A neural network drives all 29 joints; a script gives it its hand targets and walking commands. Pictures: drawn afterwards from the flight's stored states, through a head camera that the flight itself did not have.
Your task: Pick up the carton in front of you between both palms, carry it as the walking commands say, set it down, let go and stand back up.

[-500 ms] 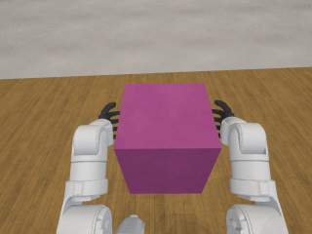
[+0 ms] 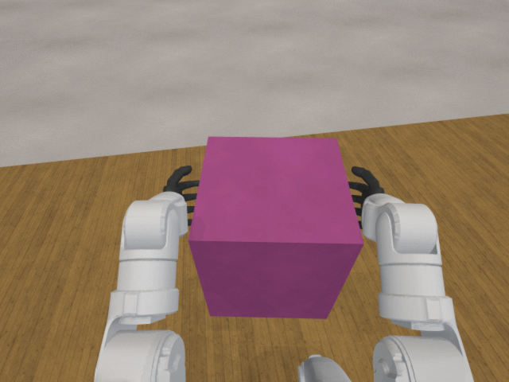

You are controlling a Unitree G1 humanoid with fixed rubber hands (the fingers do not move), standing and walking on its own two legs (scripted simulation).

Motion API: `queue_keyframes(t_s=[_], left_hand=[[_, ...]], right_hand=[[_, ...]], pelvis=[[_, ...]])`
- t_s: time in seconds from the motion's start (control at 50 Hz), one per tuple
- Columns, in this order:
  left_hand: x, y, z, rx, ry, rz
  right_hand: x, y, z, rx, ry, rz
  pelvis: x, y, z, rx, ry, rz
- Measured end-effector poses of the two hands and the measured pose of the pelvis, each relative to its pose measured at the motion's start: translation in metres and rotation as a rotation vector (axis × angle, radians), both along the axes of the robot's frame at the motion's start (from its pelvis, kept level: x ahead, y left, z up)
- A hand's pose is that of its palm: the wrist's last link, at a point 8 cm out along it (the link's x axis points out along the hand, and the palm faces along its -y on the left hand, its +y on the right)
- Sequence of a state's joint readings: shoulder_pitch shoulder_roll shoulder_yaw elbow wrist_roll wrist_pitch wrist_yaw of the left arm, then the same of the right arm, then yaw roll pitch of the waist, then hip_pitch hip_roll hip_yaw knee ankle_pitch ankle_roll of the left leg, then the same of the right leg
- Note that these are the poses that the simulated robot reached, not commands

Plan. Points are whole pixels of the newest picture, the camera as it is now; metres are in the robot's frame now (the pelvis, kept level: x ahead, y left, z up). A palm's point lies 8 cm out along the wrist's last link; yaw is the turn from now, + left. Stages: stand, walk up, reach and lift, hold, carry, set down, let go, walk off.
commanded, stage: carry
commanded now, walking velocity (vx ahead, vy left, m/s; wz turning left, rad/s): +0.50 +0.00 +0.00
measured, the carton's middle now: (270, 231) +0.36 -0.02 +0.01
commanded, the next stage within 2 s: none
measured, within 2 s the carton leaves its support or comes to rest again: neither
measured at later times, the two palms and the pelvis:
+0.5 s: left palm (188, 116) +0.64 +0.14 +0.04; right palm (320, 105) +0.67 -0.15 +0.04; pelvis +0.31 -0.03 -0.05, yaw +2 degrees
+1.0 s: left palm (191, 62) +0.96 +0.17 -0.01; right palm (291, 62) +0.95 -0.13 -0.01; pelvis +0.61 +0.03 -0.11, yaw +0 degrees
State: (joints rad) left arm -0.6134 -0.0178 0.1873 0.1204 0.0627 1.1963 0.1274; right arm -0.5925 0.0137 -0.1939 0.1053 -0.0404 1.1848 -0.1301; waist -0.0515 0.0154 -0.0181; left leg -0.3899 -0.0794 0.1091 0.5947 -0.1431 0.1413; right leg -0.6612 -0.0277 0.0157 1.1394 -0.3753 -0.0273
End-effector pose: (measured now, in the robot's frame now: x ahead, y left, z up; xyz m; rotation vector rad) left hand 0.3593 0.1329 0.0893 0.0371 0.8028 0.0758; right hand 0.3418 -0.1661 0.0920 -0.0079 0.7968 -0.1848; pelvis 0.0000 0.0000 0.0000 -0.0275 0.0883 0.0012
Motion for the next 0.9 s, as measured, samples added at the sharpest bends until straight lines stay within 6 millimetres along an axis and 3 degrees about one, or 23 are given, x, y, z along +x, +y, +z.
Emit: queue_keyframes(t_s=[0.16, 0.26, 0.32, 0.36, 0.44, 0.52, 0.66, 0.76, 0.84, 0.9], left_hand=[[0.093, -0.001, 0.005, -0.025, -0.081, 0.027], [0.165, -0.008, 0.009, -0.023, -0.148, 0.042], [0.208, -0.01, 0.002, 0.007, -0.173, 0.058], [0.23, -0.006, -0.01, 0.031, -0.147, 0.071], [0.256, 0.006, -0.038, 0.028, -0.033, 0.111], [0.292, 0.013, -0.048, 0.028, 0.001, 0.133], [0.379, 0.022, -0.037, 0.024, -0.064, 0.137], [0.454, 0.036, -0.032, 0.017, -0.14, 0.127], [0.52, 0.049, -0.05, -0.001, -0.178, 0.099], [0.557, 0.048, -0.075, -0.003, -0.113, 0.064]], right_hand=[[0.099, -0.001, 0.011, 0.005, -0.082, -0.002], [0.175, -0.008, 0.013, 0.004, -0.149, 0.018], [0.227, -0.01, 0.0, 0.015, -0.174, 0.051], [0.255, -0.007, -0.015, 0.028, -0.147, 0.074], [0.295, 0.006, -0.04, 0.015, -0.034, 0.123], [0.337, 0.014, -0.051, 0.018, 0.0, 0.144], [0.419, 0.022, -0.046, 0.042, -0.064, 0.12], [0.49, 0.036, -0.04, 0.043, -0.141, 0.104], [0.549, 0.048, -0.051, 0.009, -0.178, 0.091], [0.578, 0.048, -0.073, -0.013, -0.114, 0.072]], pelvis=[[0.094, -0.004, 0.0, 0.001, 0.013, 0.011], [0.169, -0.013, -0.022, 0.027, 0.004, 0.026], [0.219, -0.019, -0.049, 0.047, -0.017, 0.035], [0.24, -0.021, -0.058, 0.026, -0.016, 0.028], [0.28, -0.03, -0.056, 0.041, -0.015, 0.027], [0.318, -0.032, -0.05, 0.051, -0.006, 0.034], [0.397, -0.02, -0.048, 0.05, 0.012, 0.022], [0.47, -0.004, -0.067, 0.025, 0.008, 0.009], [0.536, 0.009, -0.104, 0.005, -0.019, 0.0], [0.565, 0.017, -0.113, 0.023, -0.02, 0.009]])
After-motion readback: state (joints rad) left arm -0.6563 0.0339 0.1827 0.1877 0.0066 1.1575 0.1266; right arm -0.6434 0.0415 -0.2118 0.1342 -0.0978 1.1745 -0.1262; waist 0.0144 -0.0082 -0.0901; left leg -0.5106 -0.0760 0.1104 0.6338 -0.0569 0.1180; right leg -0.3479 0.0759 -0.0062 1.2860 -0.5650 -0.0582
